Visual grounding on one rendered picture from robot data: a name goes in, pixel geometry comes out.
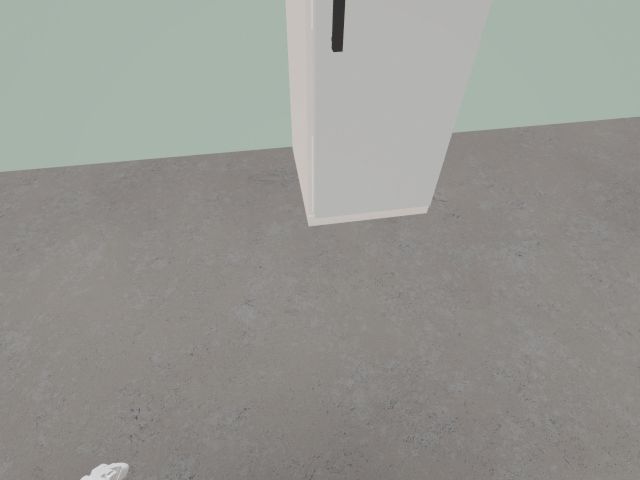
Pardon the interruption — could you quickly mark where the fridge door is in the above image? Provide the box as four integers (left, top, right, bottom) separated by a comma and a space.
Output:
313, 0, 493, 218

